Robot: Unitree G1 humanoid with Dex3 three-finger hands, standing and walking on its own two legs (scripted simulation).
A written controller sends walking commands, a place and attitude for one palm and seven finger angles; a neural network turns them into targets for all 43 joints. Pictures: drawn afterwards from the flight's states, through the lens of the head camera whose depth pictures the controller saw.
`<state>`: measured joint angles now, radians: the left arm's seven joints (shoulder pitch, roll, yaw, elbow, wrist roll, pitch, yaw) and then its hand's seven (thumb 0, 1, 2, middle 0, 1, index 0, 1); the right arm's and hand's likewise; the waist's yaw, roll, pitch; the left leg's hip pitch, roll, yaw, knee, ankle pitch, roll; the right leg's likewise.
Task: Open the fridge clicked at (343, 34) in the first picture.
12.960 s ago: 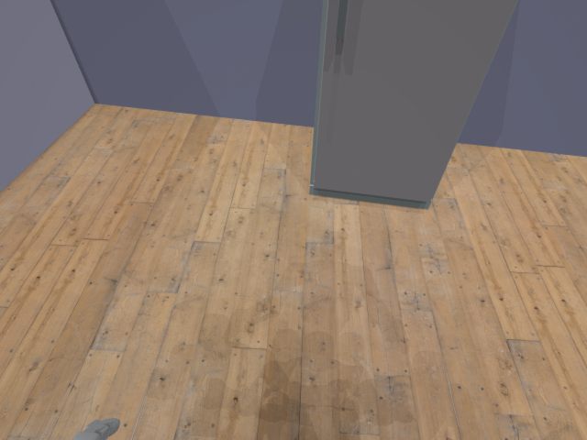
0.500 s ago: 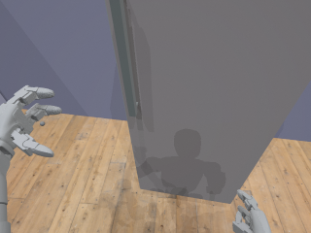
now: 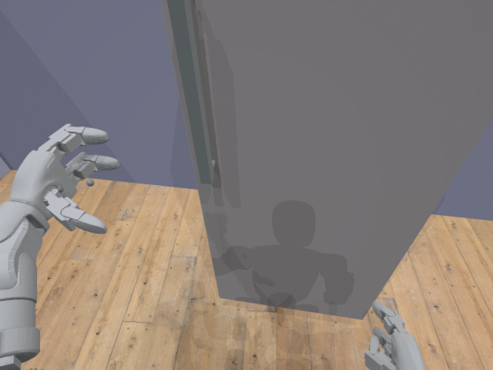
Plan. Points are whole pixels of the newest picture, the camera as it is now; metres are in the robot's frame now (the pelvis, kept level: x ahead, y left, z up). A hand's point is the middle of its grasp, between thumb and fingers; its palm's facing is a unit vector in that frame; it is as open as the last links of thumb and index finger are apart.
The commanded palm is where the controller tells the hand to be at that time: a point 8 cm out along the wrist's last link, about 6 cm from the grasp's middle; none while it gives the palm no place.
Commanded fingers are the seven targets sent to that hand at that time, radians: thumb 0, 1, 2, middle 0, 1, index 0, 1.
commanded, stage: move the hooked fingers beside the handle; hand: left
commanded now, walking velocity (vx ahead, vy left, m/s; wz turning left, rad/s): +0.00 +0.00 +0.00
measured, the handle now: (198, 98) +0.50 +0.14 +0.21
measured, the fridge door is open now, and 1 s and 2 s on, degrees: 0 0 0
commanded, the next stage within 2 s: none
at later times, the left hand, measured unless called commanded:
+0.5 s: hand (116, 161) +0.36 +0.24 +0.18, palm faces -0.02 -1.00 -0.04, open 14.0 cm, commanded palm +0.34 +0.28 +0.18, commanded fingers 0.00 -0.50 0.30 -0.30 -1.20 -0.30 -1.20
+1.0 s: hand (152, 141) +0.42 +0.20 +0.18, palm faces -0.03 -1.00 -0.03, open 13.9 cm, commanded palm +0.39 +0.25 +0.18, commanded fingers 0.00 -0.50 0.30 -0.30 -1.20 -0.30 -1.20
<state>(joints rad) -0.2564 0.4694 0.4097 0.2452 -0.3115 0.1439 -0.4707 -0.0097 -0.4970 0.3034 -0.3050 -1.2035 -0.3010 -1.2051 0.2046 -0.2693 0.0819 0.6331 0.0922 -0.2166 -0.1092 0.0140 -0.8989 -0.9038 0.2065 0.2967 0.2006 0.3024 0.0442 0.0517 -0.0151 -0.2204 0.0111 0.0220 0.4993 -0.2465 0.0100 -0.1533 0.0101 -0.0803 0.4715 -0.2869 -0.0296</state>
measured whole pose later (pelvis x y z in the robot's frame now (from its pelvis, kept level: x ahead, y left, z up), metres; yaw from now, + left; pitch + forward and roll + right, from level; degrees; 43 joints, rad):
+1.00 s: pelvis +0.01 +0.01 +0.00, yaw -1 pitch +1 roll +0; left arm -0.61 0.42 0.29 0.61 -0.21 0.11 -0.29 -0.01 -0.50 0.30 -0.30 -1.20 -0.30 -1.20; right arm 0.27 -0.27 0.06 0.66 0.09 -0.11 -0.10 0.01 -0.90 -0.90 0.21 0.30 0.20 0.30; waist -0.02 0.04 -0.02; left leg -0.25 0.01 0.05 0.48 -0.24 0.02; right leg -0.20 0.01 -0.05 0.46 -0.28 -0.02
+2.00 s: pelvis +0.00 +0.01 +0.00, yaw -2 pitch +2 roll +0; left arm -0.70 0.40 0.28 0.74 -0.20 -0.03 -0.27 -0.01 -0.50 0.30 -0.30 -1.20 -0.30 -1.20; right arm 0.30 -0.28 0.05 0.66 0.08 -0.09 -0.09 0.01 -0.90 -0.90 0.21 0.30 0.20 0.30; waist -0.03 0.03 -0.03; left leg -0.29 0.01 0.05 0.50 -0.24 0.02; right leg -0.23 0.01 -0.05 0.48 -0.28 -0.02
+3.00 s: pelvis +0.01 +0.00 +0.00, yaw -2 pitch +2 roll +0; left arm -0.71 0.32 0.24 0.73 -0.19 0.03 -0.20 -0.01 -0.50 0.30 -0.30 -1.20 -0.30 -1.20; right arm 0.28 -0.27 0.04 0.66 0.07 -0.07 -0.07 0.01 -0.90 -0.90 0.21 0.30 0.20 0.30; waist -0.03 0.03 -0.04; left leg -0.30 0.02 0.05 0.50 -0.25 0.01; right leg -0.25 0.02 -0.05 0.49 -0.28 -0.03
